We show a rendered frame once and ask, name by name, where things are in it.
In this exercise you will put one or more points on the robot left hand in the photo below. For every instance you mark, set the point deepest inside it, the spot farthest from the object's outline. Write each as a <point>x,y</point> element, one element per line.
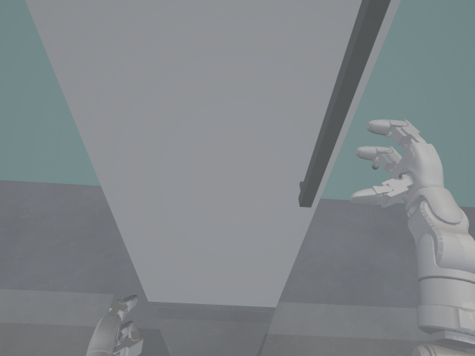
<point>109,335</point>

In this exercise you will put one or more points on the handle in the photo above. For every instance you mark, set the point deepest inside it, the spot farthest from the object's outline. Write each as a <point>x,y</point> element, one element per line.
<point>366,28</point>

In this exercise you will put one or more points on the right robot forearm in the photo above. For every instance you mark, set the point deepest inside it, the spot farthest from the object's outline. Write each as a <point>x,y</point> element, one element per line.
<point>445,254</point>

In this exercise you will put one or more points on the fridge door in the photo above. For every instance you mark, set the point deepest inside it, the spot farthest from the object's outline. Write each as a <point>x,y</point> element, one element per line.
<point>200,118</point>

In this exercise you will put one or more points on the robot right hand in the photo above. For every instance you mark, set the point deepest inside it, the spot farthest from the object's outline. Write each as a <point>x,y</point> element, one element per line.
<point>420,164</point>

